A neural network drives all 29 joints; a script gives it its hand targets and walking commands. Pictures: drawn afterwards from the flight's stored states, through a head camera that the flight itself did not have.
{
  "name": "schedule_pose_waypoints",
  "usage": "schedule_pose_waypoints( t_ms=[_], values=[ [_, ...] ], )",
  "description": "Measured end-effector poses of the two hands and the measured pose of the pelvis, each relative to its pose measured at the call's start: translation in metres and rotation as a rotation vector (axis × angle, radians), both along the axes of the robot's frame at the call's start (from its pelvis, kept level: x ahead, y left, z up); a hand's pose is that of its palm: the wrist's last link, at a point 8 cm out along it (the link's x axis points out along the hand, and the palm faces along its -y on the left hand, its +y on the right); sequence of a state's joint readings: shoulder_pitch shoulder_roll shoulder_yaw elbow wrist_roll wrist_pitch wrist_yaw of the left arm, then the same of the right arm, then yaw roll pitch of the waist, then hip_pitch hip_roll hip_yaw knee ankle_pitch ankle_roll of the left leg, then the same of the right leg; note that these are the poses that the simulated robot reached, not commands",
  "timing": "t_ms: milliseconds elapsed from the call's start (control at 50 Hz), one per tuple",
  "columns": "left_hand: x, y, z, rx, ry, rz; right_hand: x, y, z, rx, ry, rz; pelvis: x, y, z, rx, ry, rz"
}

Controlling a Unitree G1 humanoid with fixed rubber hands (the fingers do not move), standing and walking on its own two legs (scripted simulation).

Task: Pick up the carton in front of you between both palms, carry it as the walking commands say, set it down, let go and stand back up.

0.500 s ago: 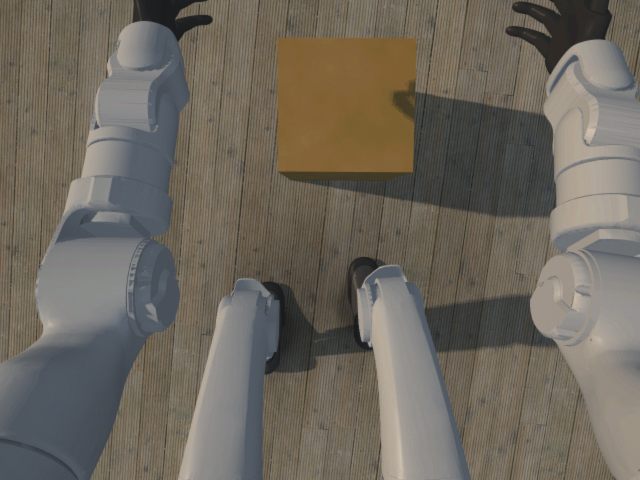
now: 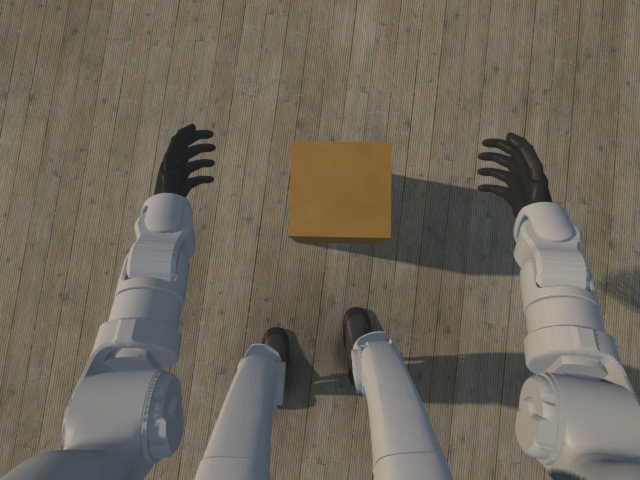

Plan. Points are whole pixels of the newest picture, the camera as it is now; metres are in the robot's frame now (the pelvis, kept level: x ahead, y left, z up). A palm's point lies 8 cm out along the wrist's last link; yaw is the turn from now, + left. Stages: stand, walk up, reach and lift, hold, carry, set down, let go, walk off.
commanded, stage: let go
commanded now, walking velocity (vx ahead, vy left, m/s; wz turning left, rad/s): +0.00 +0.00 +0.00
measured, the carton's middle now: (337, 198) +0.48 -0.05 -0.57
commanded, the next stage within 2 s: stand in 1.04 s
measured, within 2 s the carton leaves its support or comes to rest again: neither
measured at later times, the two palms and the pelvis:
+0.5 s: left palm (56, 343) +0.26 +0.23 -0.01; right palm (568, 363) +0.23 -0.22 +0.00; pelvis +0.05 +0.02 +0.07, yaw -2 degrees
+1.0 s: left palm (21, 389) +0.23 +0.25 +0.01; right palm (571, 388) +0.21 -0.21 +0.01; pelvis +0.06 +0.02 +0.08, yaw -2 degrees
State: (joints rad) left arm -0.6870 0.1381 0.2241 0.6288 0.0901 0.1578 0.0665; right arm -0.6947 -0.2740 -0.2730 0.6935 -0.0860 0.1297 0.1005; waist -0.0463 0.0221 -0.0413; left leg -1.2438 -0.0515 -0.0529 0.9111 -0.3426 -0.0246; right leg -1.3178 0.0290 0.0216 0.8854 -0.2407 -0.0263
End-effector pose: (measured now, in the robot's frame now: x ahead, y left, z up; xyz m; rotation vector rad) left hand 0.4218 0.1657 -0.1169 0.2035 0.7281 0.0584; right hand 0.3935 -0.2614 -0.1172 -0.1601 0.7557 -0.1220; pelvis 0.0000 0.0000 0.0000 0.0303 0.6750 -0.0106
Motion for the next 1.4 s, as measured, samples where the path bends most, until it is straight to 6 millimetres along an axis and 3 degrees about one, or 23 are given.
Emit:
schedule_pose_waypoints(
  t_ms=[160, 480, 580, 680, 860, 1040, 1220, 1400],
  values=[
    [-0.042, 0.016, 0.040, -0.008, 0.010, -0.016, -0.047, 0.002, 0.042, 0.009, 0.008, 0.001, 0.021, -0.001, 0.028, -0.010, -0.121, -0.008],
    [-0.152, 0.066, 0.105, -0.017, 0.040, -0.012, -0.159, 0.035, 0.111, 0.015, 0.032, -0.001, 0.050, 0.015, 0.072, -0.042, -0.462, -0.011],
    [-0.178, 0.081, 0.121, -0.016, 0.041, -0.005, -0.180, 0.045, 0.124, 0.014, 0.034, 0.003, 0.057, 0.022, 0.079, -0.050, -0.577, -0.013],
    [-0.192, 0.090, 0.129, -0.015, 0.047, -0.004, -0.185, 0.050, 0.129, 0.016, 0.037, 0.014, 0.059, 0.028, 0.080, -0.056, -0.665, -0.018],
    [-0.194, 0.090, 0.133, -0.018, 0.060, -0.006, -0.180, 0.054, 0.129, 0.015, 0.045, 0.026, 0.059, 0.029, 0.079, -0.059, -0.745, -0.017],
    [-0.194, 0.082, 0.129, -0.016, 0.062, 0.006, -0.180, 0.042, 0.131, -0.019, 0.069, 0.012, 0.061, 0.022, 0.078, -0.058, -0.751, -0.021],
    [-0.223, 0.098, 0.094, 0.078, 0.188, 0.016, -0.204, 0.011, 0.110, -0.121, 0.090, -0.051, 0.082, 0.016, 0.073, -0.066, -0.636, -0.038],
    [-0.219, 0.096, 0.076, 0.078, 0.262, 0.012, -0.220, 0.007, 0.092, -0.114, 0.181, -0.099, 0.102, 0.013, 0.067, -0.067, -0.604, -0.052]
  ],
)
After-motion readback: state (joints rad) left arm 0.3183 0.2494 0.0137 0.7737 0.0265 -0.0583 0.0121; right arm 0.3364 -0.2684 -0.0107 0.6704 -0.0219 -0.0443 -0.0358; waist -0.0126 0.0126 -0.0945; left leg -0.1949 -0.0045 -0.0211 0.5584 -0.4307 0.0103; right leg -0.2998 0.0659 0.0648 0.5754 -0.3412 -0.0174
